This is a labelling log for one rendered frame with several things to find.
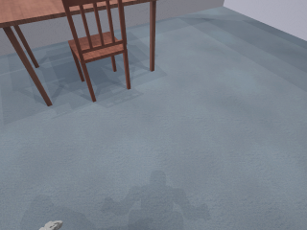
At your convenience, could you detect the table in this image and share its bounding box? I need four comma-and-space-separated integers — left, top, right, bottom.
0, 0, 158, 106

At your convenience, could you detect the chair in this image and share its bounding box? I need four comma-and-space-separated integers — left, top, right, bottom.
61, 0, 131, 103

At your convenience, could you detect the robot left hand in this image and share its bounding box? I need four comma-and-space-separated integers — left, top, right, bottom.
39, 220, 63, 230

